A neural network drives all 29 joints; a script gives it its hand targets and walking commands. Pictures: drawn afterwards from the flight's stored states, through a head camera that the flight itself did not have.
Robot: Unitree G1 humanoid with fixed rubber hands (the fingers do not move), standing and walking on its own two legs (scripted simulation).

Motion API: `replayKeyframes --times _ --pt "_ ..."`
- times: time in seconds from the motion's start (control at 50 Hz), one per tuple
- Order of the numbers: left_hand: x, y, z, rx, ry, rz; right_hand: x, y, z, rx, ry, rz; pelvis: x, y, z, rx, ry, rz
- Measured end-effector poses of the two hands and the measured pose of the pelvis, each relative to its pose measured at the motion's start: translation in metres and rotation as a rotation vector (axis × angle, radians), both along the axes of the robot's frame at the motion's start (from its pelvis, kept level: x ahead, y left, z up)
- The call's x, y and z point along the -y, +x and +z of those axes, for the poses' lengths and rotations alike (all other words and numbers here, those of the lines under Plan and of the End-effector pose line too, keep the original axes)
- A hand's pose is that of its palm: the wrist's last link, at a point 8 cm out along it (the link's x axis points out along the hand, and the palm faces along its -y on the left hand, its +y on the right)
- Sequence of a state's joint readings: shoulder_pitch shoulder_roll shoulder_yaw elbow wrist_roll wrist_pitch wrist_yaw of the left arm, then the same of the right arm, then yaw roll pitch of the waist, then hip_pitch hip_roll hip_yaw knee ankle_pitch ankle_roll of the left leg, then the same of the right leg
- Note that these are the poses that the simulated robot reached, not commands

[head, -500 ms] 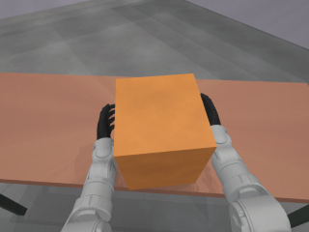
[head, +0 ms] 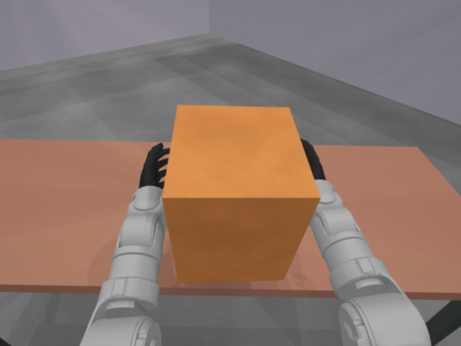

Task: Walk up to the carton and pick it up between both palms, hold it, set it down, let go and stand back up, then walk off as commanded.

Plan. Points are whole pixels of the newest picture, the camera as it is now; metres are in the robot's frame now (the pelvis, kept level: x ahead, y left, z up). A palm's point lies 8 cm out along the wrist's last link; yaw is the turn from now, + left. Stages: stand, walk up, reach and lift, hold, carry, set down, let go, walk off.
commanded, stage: reach and lift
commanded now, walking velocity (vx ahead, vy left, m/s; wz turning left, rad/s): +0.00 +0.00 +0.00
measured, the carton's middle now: (232, 196) +0.36 +0.04 +0.12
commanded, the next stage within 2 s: hold in 1.34 s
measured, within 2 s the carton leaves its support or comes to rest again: neither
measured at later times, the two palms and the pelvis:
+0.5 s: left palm (150, 169) +0.38 +0.19 +0.16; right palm (310, 166) +0.40 -0.10 +0.16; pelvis +0.00 +0.00 +0.00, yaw +0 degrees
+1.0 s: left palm (151, 162) +0.36 +0.18 +0.18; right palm (320, 162) +0.39 -0.11 +0.19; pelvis -0.01 +0.01 +0.00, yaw +0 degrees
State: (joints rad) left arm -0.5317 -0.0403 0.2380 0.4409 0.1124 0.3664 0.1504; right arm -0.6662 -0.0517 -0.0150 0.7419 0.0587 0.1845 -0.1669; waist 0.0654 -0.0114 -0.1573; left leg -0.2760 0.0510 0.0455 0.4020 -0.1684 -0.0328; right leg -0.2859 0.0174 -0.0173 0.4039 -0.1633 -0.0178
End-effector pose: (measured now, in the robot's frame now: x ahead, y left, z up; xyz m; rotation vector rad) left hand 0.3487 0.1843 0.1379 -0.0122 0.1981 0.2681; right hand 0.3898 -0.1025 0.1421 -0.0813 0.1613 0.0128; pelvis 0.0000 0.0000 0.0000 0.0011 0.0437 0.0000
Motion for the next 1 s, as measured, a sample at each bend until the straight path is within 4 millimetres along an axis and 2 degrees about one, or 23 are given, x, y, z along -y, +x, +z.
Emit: replayKeyframes --times 0.2,0.44,0.5,0.58,0.66,1.0 --pt "-0.003 0.003 0.028 0.006 0.019 -0.026 -0.002 -0.003 0.017 0.006 0.048 -0.023 0.0 -0.012 -0.001 0.017 0.0 0.0" --pt "-0.009 0.021 0.019 -0.036 0.01 -0.045 -0.008 0.012 0.015 -0.031 0.042 -0.042 -0.003 -0.004 0.0 0.005 -0.005 0.0" --pt "-0.008 0.027 0.019 -0.033 0.009 -0.057 -0.006 0.014 0.021 -0.027 0.062 -0.061 -0.005 -0.001 0.001 0.001 -0.006 0.001" --pt "-0.005 0.031 0.032 0.006 0.009 -0.069 -0.003 0.015 0.035 0.007 0.11 -0.078 -0.006 0.002 0.001 0.0 -0.008 0.001" --pt "-0.003 0.03 0.042 0.024 0.007 -0.077 0.0 0.012 0.044 0.025 0.127 -0.086 -0.007 0.002 0.001 0.008 -0.009 0.001" --pt "0.001 0.016 0.043 -0.014 -0.001 -0.087 0.003 -0.004 0.045 -0.007 0.117 -0.094 -0.006 -0.008 0.001 0.033 -0.008 0.001"
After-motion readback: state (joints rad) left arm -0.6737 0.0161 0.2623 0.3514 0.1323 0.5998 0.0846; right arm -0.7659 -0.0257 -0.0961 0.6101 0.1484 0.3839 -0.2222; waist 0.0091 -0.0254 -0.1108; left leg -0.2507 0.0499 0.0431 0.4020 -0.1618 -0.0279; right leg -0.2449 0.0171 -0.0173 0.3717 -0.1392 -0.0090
